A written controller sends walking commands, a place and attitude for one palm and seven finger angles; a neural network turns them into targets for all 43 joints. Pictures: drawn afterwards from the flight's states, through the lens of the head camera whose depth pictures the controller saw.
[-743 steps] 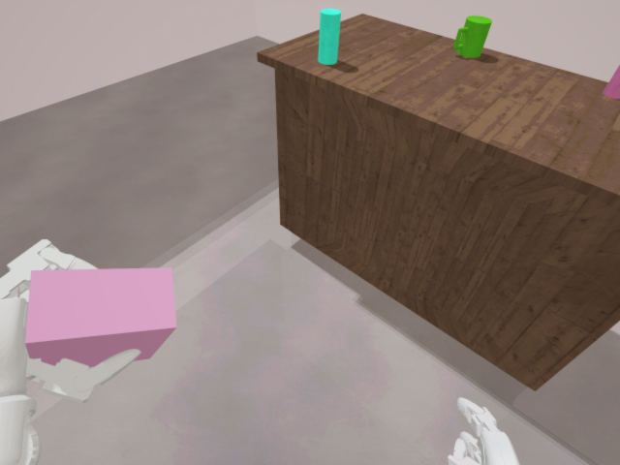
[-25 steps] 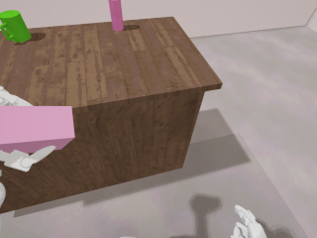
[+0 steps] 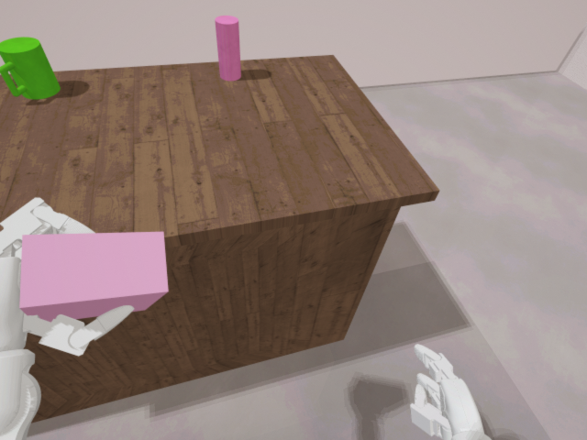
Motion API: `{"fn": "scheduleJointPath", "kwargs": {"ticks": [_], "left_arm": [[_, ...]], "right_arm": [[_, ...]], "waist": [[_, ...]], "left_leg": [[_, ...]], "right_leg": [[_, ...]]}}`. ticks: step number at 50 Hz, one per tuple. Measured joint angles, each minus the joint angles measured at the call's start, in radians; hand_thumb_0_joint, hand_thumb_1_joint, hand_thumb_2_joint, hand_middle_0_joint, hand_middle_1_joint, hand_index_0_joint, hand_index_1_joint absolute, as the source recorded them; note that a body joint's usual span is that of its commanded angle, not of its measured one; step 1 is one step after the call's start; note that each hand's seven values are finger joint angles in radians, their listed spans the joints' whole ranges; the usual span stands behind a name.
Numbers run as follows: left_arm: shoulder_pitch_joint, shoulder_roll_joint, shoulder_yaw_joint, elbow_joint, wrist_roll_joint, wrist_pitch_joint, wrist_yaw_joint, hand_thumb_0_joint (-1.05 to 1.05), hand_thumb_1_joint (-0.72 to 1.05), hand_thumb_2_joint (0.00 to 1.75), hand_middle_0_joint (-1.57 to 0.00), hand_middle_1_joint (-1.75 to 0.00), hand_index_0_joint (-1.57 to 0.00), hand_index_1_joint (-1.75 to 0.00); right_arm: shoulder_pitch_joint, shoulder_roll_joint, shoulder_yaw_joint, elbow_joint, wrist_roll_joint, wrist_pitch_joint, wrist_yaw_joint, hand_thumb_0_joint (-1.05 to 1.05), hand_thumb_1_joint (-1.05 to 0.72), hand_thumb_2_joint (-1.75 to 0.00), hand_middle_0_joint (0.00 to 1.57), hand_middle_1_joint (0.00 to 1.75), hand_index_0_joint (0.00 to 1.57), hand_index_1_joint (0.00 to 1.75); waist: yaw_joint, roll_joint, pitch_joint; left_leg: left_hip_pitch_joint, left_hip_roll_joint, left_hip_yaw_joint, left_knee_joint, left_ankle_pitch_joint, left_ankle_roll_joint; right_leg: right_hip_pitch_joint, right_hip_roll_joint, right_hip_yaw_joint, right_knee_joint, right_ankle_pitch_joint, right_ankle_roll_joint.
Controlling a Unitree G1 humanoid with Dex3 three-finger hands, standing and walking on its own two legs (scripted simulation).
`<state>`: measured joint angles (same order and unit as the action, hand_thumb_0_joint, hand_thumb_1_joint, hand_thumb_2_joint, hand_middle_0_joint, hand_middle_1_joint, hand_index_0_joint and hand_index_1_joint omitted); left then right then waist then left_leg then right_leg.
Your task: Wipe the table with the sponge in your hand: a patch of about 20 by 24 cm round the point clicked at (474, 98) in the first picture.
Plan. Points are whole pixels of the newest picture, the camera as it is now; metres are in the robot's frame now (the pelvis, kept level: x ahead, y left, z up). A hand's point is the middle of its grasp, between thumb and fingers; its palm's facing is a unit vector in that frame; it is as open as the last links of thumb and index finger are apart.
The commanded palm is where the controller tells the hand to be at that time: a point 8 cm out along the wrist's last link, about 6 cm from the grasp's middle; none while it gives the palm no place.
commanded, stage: shuffle to correct the standing spot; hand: left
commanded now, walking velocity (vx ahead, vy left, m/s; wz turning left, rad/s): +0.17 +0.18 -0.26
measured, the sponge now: (115, 278) +0.23 +0.22 +0.15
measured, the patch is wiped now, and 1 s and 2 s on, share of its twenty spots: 0.00 0.00 0.00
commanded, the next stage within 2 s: come to a stop and stand still in 0.86 s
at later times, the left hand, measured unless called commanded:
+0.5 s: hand (81, 219) +0.29 +0.28 +0.16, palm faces +0.37 -0.83 -0.41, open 10.0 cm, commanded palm +0.23 +0.31 +0.18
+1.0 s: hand (52, 177) +0.35 +0.34 +0.17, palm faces +0.34 -0.83 -0.44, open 10.0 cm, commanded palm +0.28 +0.39 +0.18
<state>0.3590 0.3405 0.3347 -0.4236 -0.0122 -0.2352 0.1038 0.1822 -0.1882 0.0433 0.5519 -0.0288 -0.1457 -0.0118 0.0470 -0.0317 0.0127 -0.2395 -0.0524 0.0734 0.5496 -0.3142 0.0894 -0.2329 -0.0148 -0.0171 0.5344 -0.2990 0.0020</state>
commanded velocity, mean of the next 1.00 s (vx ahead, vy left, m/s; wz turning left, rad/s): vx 0.10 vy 0.15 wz -0.05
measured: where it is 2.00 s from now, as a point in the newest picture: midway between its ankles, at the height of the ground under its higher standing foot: outside the picture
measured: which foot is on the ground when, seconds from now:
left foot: down 0.00-0.28, up 0.30-0.40, down 0.42-0.66, up 0.68-0.94, down 0.96-1.00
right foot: down 0.00-0.42, up 0.44-0.64, down 0.66-0.96, up 0.98-1.00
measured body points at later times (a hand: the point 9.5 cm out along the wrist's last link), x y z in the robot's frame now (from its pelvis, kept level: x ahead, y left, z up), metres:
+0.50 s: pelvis +0.05 +0.05 -0.03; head +0.09 +0.06 +0.42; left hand +0.27 +0.33 +0.18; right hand +0.20 -0.21 -0.11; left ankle +0.10 +0.15 -0.73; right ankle -0.01 -0.10 -0.68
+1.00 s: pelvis +0.10 +0.12 -0.02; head +0.14 +0.12 +0.43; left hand +0.32 +0.39 +0.19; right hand +0.26 -0.15 -0.09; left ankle +0.16 +0.26 -0.73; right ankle +0.08 -0.03 -0.73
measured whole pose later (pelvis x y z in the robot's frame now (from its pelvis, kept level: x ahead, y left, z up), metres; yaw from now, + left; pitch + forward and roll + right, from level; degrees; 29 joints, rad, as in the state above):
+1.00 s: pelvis +0.10 +0.12 -0.02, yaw -4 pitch -2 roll +2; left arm 0.42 0.39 0.39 -0.53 -0.02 -0.24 0.14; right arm 0.18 -0.25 -0.07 0.59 0.00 -0.12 -0.04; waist 0.01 -0.05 0.11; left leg -0.34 0.03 0.09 0.63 -0.26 -0.02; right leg -0.32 -0.14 -0.02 0.80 -0.45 0.04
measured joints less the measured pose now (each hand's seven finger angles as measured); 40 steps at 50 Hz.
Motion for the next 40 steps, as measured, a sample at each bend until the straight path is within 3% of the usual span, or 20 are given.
{"fn": "scheduleJointPath", "kwargs": {"ticks": [12, 14, 17, 19, 21, 24, 27, 29, 33, 36, 38, 40], "left_arm": [[0.043, 0.056, 0.045, -0.068, -0.027, 0.0, -0.003, -0.01, -0.49, 1.01, -0.75, -1.36, -0.75, -1.35], [0.043, 0.068, 0.049, -0.078, -0.028, -0.009, -0.001, -0.01, -0.49, 1.01, -0.75, -1.36, -0.75, -1.35], [0.051, 0.07, 0.054, -0.1, -0.025, -0.039, 0.009, -0.01, -0.49, 1.01, -0.75, -1.36, -0.75, -1.35], [0.069, 0.06, 0.067, -0.13, -0.019, -0.05, 0.016, -0.01, -0.49, 1.01, -0.75, -1.36, -0.75, -1.35], [0.074, 0.049, 0.077, -0.152, -0.015, -0.055, 0.017, -0.01, -0.49, 1.01, -0.75, -1.36, -0.75, -1.35], [0.035, 0.056, 0.094, -0.108, -0.013, -0.049, 0.015, -0.01, -0.49, 1.01, -0.75, -1.36, -0.75, -1.35], [-0.002, 0.062, 0.094, -0.05, -0.007, -0.023, 0.014, -0.01, -0.49, 1.01, -0.75, -1.36, -0.75, -1.35], [0.003, 0.055, 0.087, -0.048, -0.009, -0.009, 0.012, -0.01, -0.49, 1.01, -0.75, -1.36, -0.75, -1.35], [0.078, 0.071, 0.073, -0.097, -0.013, -0.008, 0.013, -0.01, -0.49, 1.01, -0.75, -1.36, -0.75, -1.35], [0.093, 0.067, 0.052, -0.085, -0.014, -0.019, 0.005, -0.01, -0.49, 1.01, -0.75, -1.36, -0.75, -1.35], [0.1, 0.056, 0.048, -0.065, -0.018, -0.017, 0.003, -0.01, -0.49, 1.01, -0.75, -1.36, -0.75, -1.35], [0.114, 0.049, 0.058, -0.045, -0.015, -0.019, 0.01, -0.01, -0.49, 1.01, -0.75, -1.36, -0.75, -1.35]], "right_arm": [[0.014, -0.024, -0.032, -0.025, 0.025, 0.056, 0.014, 0.01, -0.9, -0.89, 0.2, 0.3, 0.21, 0.3], [0.022, -0.029, -0.043, -0.012, 0.032, 0.066, 0.016, 0.01, -0.9, -0.89, 0.2, 0.3, 0.21, 0.3], [0.033, -0.045, -0.057, 0.016, 0.036, 0.081, 0.026, 0.01, -0.9, -0.89, 0.2, 0.3, 0.2, 0.3], [0.037, -0.053, -0.062, 0.031, 0.032, 0.088, 0.032, 0.01, -0.9, -0.89, 0.2, 0.3, 0.2, 0.3], [0.041, -0.065, -0.07, 0.032, 0.033, 0.082, 0.025, 0.01, -0.9, -0.89, 0.2, 0.3, 0.2, 0.3], [0.016, -0.033, -0.087, 0.048, 0.032, 0.063, 0.005, 0.01, -0.9, -0.89, 0.2, 0.3, 0.2, 0.3], [0.012, 0.016, -0.071, 0.051, 0.032, 0.038, 0.006, 0.01, -0.9, -0.89, 0.19, 0.3, 0.2, 0.29], [0.017, 0.034, -0.05, 0.045, 0.035, 0.024, 0.011, 0.01, -0.9, -0.89, 0.2, 0.3, 0.2, 0.29], [0.045, 0.039, -0.013, 0.016, 0.033, 0.013, 0.018, 0.01, -0.9, -0.89, 0.2, 0.3, 0.2, 0.3], [0.032, 0.013, -0.021, 0.046, 0.024, 0.041, 0.019, 0.01, -0.9, -0.89, 0.2, 0.3, 0.21, 0.3], [0.03, -0.004, -0.031, 0.072, 0.025, 0.058, 0.022, 0.01, -0.9, -0.89, 0.2, 0.3, 0.21, 0.3], [0.031, -0.019, -0.039, 0.084, 0.024, 0.069, 0.018, 0.01, -0.9, -0.89, 0.2, 0.3, 0.21, 0.3]], "waist": [[-0.048, 0.026, 0.021], [-0.057, 0.026, 0.029], [-0.041, 0.014, 0.049], [-0.029, -0.001, 0.062], [-0.025, 0.0, 0.077], [-0.014, -0.017, 0.105], [-0.036, -0.018, 0.099], [-0.047, -0.005, 0.089], [-0.063, 0.024, 0.051], [-0.069, 0.066, 0.05], [-0.061, 0.061, 0.05], [-0.054, 0.046, 0.049]], "left_leg": [[-0.015, 0.011, 0.022, 0.145, -0.129, 0.003], [-0.071, 0.015, 0.011, 0.253, -0.097, -0.03], [-0.191, 0.018, -0.05, 0.467, -0.192, -0.053], [-0.215, 0.051, -0.077, 0.393, -0.152, -0.054], [-0.18, 0.074, -0.087, 0.227, -0.004, -0.056], [-0.155, 0.053, -0.03, 0.253, -0.045, -0.053], [-0.122, 0.035, -0.014, 0.182, -0.026, -0.043], [-0.101, 0.031, -0.007, 0.127, 0.002, -0.039], [-0.111, 0.022, 0.006, 0.12, -0.005, -0.041], [-0.203, 0.022, -0.036, 0.383, -0.095, -0.071], [-0.261, 0.024, -0.05, 0.545, -0.081, -0.09], [-0.291, 0.048, -0.054, 0.581, -0.061, -0.098]], "right_leg": [[-0.016, 0.006, 0.016, 0.132, -0.116, 0.0], [-0.01, 0.002, 0.006, 0.131, -0.129, 0.021], [-0.001, -0.006, 0.01, 0.135, -0.136, 0.03], [0.002, -0.016, 0.029, 0.146, -0.145, 0.043], [-0.007, -0.03, 0.043, 0.204, -0.174, 0.052], [-0.109, -0.03, 0.081, 0.491, -0.239, 0.019], [-0.2, -0.012, 0.039, 0.646, -0.229, 0.006], [-0.209, -0.012, -0.012, 0.558, -0.197, 0.003], [-0.1, -0.009, -0.085, 0.141, -0.074, -0.015], [-0.092, -0.005, -0.105, 0.138, -0.056, -0.048], [-0.069, -0.018, -0.099, 0.109, -0.044, -0.044], [-0.049, -0.035, -0.087, 0.073, -0.027, -0.031]]}}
